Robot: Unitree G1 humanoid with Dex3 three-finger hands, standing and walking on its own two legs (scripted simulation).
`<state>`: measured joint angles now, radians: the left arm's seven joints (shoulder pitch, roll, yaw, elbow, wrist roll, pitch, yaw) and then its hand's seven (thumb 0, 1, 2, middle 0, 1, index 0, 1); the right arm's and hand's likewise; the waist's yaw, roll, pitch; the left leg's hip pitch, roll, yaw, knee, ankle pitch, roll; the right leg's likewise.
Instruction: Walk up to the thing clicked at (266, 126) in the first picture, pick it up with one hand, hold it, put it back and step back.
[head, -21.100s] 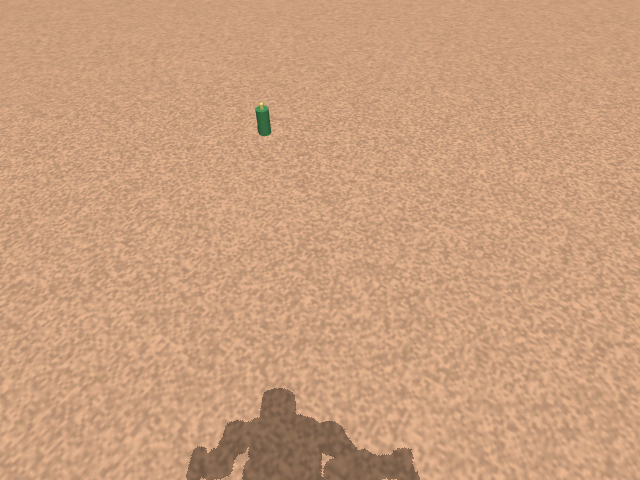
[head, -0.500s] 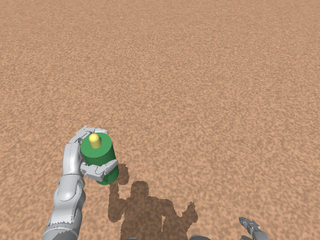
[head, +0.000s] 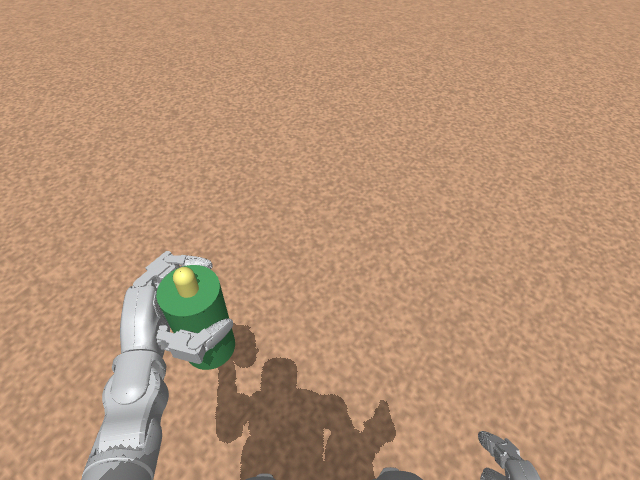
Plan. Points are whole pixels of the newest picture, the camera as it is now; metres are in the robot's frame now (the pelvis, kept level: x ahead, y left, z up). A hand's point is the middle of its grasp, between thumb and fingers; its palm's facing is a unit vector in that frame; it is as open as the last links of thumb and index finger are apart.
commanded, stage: hold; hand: left
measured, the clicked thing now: (198, 314) +0.32 +0.17 +0.02
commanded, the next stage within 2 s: crouch in 0.38 s
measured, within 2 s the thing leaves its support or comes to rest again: neither
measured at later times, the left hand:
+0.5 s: hand (196, 307) +0.32 +0.17 +0.04, palm faces +0.10 -0.99 -0.04, open 10.1 cm
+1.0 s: hand (217, 340) +0.35 +0.17 -0.12, palm faces +0.14 -0.99 -0.04, open 10.1 cm
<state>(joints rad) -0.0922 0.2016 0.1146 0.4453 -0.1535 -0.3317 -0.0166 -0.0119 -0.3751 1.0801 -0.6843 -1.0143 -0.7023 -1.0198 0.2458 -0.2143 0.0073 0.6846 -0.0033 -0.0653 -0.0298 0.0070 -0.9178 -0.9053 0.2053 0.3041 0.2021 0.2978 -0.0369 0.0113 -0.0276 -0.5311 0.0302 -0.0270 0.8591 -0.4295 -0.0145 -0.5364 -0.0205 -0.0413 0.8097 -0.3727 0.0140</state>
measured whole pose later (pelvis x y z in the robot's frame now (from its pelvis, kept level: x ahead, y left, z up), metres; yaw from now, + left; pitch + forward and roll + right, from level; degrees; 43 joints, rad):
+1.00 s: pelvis -0.03 +0.00 -0.10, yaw -1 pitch +23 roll -2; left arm -0.35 0.24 0.23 0.88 -0.11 -0.67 -0.02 -0.01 -0.37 1.07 -0.69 -1.00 -0.71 -1.01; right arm 0.19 -0.24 -0.02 0.72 -0.07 -0.08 0.04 0.00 -0.89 -0.90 0.21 0.30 0.20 0.30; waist -0.09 -0.02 -0.14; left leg -1.19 0.03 -0.06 1.36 -0.58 -0.03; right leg -1.19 -0.02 -0.05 1.31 -0.52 0.01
